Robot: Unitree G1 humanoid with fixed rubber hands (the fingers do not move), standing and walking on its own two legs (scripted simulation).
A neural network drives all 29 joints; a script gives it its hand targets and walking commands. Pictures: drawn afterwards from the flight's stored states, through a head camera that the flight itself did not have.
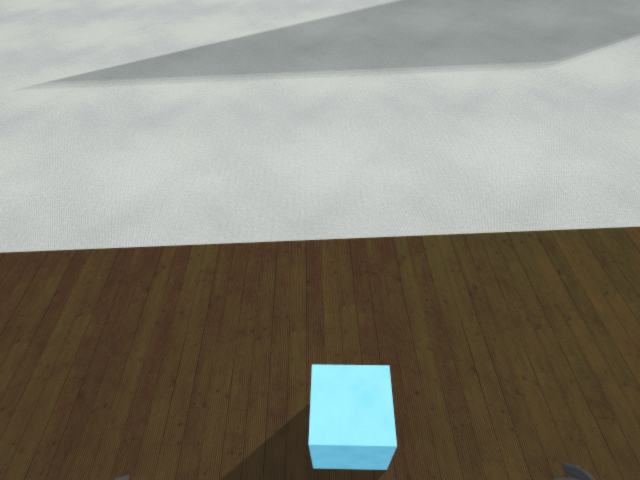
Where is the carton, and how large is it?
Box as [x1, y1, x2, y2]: [308, 364, 396, 469]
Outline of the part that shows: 312,364 308,444 313,468 386,469 396,447 389,365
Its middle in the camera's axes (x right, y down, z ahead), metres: +0.08 +0.48 +1.08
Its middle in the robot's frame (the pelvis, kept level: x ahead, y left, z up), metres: +0.41 -0.04 -0.66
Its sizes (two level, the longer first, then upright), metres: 0.210 0.200 0.250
